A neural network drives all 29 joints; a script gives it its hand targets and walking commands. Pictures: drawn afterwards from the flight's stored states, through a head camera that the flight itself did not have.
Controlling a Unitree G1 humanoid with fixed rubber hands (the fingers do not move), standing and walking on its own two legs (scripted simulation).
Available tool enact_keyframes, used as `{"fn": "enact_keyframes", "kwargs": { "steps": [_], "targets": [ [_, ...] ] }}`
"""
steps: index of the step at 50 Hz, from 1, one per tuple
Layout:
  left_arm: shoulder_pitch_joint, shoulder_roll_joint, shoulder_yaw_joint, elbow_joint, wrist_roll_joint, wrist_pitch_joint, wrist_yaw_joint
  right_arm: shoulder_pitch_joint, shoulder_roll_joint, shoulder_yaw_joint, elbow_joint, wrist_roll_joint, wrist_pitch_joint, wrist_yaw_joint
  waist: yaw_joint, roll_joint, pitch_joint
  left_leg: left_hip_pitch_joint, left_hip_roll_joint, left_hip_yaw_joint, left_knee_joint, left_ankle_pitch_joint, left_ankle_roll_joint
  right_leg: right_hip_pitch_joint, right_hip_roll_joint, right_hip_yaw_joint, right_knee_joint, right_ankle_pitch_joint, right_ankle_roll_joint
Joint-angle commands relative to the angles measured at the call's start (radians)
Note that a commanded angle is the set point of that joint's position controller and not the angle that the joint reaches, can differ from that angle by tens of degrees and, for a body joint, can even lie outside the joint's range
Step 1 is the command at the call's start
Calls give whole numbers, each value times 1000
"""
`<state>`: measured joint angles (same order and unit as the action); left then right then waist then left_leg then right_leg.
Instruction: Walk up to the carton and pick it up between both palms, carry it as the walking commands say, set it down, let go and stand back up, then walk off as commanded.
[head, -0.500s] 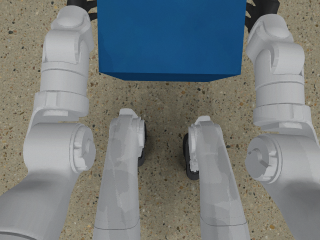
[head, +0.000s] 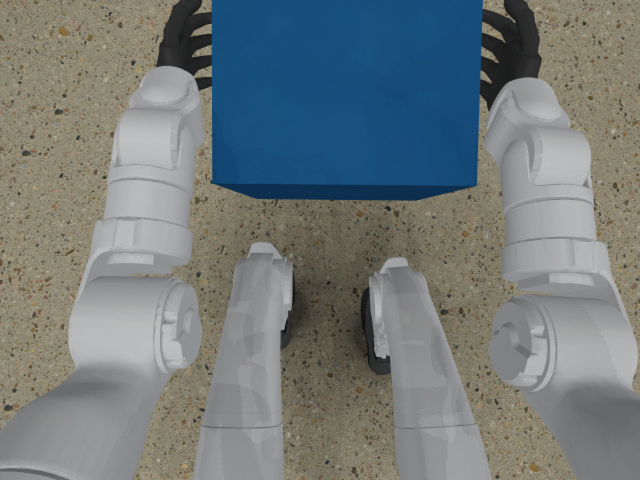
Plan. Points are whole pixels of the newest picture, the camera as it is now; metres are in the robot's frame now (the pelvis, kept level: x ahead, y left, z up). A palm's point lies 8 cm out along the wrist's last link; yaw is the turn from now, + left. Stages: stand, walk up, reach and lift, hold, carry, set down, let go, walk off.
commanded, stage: reach and lift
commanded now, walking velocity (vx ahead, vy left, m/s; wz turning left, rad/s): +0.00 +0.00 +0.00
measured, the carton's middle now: (340, 95) +0.53 +0.02 -0.13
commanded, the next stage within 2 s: none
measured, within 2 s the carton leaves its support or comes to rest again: neither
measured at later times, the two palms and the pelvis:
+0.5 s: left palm (123, 44) +0.47 +0.19 +0.06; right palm (599, 43) +0.48 -0.15 +0.08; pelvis +0.06 +0.00 +0.08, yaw +0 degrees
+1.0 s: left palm (65, 8) +0.45 +0.18 +0.14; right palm out of the picture +0.45 -0.15 +0.15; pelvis +0.10 +0.00 +0.15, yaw +0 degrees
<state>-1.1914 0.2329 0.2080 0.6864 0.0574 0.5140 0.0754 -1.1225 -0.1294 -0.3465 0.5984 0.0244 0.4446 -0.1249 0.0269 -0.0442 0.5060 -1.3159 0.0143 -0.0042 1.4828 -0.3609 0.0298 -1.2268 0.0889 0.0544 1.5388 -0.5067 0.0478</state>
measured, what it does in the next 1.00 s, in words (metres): rises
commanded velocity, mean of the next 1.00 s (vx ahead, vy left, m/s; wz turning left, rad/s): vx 0.00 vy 0.00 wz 0.00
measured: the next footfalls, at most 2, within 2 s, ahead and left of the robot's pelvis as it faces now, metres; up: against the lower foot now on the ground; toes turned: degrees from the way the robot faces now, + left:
none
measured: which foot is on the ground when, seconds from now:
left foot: down 0.00-1.00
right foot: down 0.00-1.00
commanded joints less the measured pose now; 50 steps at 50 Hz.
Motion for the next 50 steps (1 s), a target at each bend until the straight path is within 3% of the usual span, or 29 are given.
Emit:
{"fn": "enact_keyframes", "kwargs": {
  "steps": [1, 2, 3, 6, 8, 10, 11, 13, 14, 15, 16, 17, 18, 20, 24, 27, 30, 31, 33, 34, 35, 36, 39, 41, 43, 44, 45, 49, 50],
  "targets": [
    [-615, -1278, -484, -279, -236, -86, -279, -739, 1178, 613, -179, 129, -31, 344, 2, 60, -2290, 1001, -135, -81, -215, 187, -35, 170, 96, -43, -311, 125, -48],
    [-617, -1284, -490, -284, -240, -92, -280, -732, 1177, 621, -177, 127, -33, 346, -3, 48, -2274, 1021, -131, -86, -222, 189, -37, 152, 95, -47, -316, 127, -45],
    [-614, -1274, -485, -306, -230, -96, -280, -714, 1197, 630, -171, 135, -33, 351, 26, 60, -2262, 1009, -134, -70, -232, 212, -35, 182, 96, -38, -331, 139, -44],
    [-585, -1290, -462, -247, -198, -97, -284, -658, 1202, 584, -102, 96, -40, 354, 11, 71, -2119, 988, -129, -82, -267, 162, -33, 131, 95, -32, -365, 94, -49],
    [-566, -1321, -481, -272, -218, -103, -289, -646, 1203, 593, -128, 108, -52, 360, -7, 71, -2114, 1018, -124, -101, -277, 165, -33, 130, 95, -28, -379, 104, -53],
    [-517, -1353, -469, -230, -219, -106, -292, -626, 1202, 577, -101, 101, -59, 362, -8, 64, -1994, 1017, -124, -115, -315, 147, -27, 106, 95, -34, -403, 89, -52],
    [-510, -1378, -491, -270, -224, -109, -290, -619, 1224, 602, -132, 115, -64, 365, 10, 73, -2023, 1045, -132, -103, -324, 194, -31, 167, 98, -29, -420, 130, -56],
    [-456, -1384, -443, -208, -195, -111, -292, -558, 1217, 551, -76, 86, -69, 367, 1, 69, -1856, 991, -129, -96, -346, 177, -23, 141, 95, -24, -456, 103, -63],
    [-397, -1396, -419, -170, -181, -114, -296, -546, 1243, 540, -75, 78, -73, 365, 8, 41, -1802, 976, -132, -104, -357, 175, -13, 138, 92, -26, -461, 105, -58],
    [-348, -1387, -354, -111, -150, -116, -300, -510, 1240, 497, -22, 65, -75, 364, 22, 60, -1656, 905, -136, -72, -377, 169, -7, 134, 85, -14, -495, 84, -61],
    [-323, -1389, -339, -105, -136, -118, -302, -447, 1248, 456, 11, 34, -73, 369, -1, 51, -1581, 903, -134, -89, -388, 159, -6, 99, 85, -18, -500, 90, -65],
    [-292, -1377, -297, -60, -104, -120, -304, -381, 1262, 414, 92, 5, -71, 369, 15, 58, -1466, 860, -133, -80, -416, 154, 0, 84, 77, -10, -530, 78, -69],
    [-255, -1383, -259, -27, -81, -117, -307, -359, 1259, 383, 105, -21, -66, 372, 5, 45, -1402, 836, -132, -82, -440, 114, -1, 91, 75, -11, -551, 56, -72],
    [-267, -1362, -263, -73, -68, -128, -313, -314, 1277, 366, 118, -41, -68, 378, 5, 46, -1386, 853, -132, -82, -465, 113, -3, 128, 69, -7, -572, 72, -77],
    [-130, -1353, -192, 23, -6, -114, -323, -245, 1236, 307, 155, -96, -58, 389, 9, 35, -1242, 838, -125, -81, -525, 92, -5, 148, 59, -11, -624, 48, -77],
    [-147, -1381, -259, -77, -45, -127, -332, -195, 1251, 346, 96, -85, -66, 398, -20, 56, -1347, 958, -120, -83, -546, 194, -14, 235, 59, -6, -651, 151, -81],
    [-74, -1381, -318, -123, -57, -133, -329, -162, 1257, 418, 32, -50, -75, 403, 7, 60, -1396, 1033, -116, -79, -569, 356, -17, 309, 60, -6, -677, 256, -74],
    [-64, -1408, -360, -152, -73, -137, -328, -143, 1261, 441, 10, -44, -82, 403, -9, 61, -1428, 1068, -111, -87, -574, 418, -22, 336, 59, 0, -686, 301, -76],
    [-54, -1396, -425, -226, -96, -138, -326, -97, 1285, 500, -22, -15, -82, 405, -3, 72, -1486, 1139, -108, -80, -594, 508, -27, 402, 57, 9, -717, 368, -71],
    [-28, -1392, -435, -208, -93, -133, -327, -63, 1255, 488, -18, -30, -82, 404, -17, 74, -1425, 1121, -102, -89, -604, 489, -26, 392, 54, 14, -720, 357, -74],
    [20, -1378, -431, -191, -76, -126, -328, -42, 1272, 495, -19, -36, -78, 407, 6, 63, -1396, 1125, -100, -90, -622, 468, -23, 398, 54, 19, -738, 344, -74],
    [28, -1406, -449, -191, -81, -120, -330, -25, 1256, 491, -27, -43, -78, 407, -21, 85, -1375, 1150, -100, -96, -643, 475, -30, 401, 53, 20, -754, 345, -78],
    [50, -1384, -477, -236, -87, -124, -327, 16, 1255, 521, -38, -32, -74, 410, -15, 93, -1370, 1198, -91, -107, -671, 536, -29, 430, 47, 26, -780, 389, -74],
    [51, -1411, -517, -261, -104, -117, -327, 38, 1255, 527, -66, -33, -76, 411, -36, 94, -1383, 1245, -90, -110, -699, 540, -37, 478, 51, 27, -810, 397, -78],
    [72, -1402, -504, -253, -90, -109, -327, 43, 1267, 526, -60, -39, -64, 414, -30, 78, -1362, 1236, -90, -114, -731, 482, -33, 526, 45, 33, -832, 375, -77],
    [117, -1389, -465, -184, -60, -97, -328, 53, 1245, 504, -25, -57, -54, 415, -21, 69, -1238, 1201, -87, -105, -747, 442, -28, 478, 41, 30, -849, 339, -73],
    [65, -1413, -498, -237, -88, -97, -328, 59, 1260, 503, -30, -50, -52, 417, -50, 89, -1289, 1237, -86, -112, -763, 412, -37, 544, 40, 39, -864, 330, -80],
    [137, -1382, -425, -140, -31, -74, -332, 89, 1227, 448, 25, -88, -30, 421, -37, 86, -1099, 1194, -79, -118, -815, 321, -27, 516, 31, 32, -896, 274, -78],
    [118, -1443, -465, -179, -68, -69, -334, 50, 1250, 503, -54, -54, -36, 424, -40, 88, -1213, 1264, -88, -120, -819, 352, -36, 604, 34, 36, -904, 310, -84]
  ]
}}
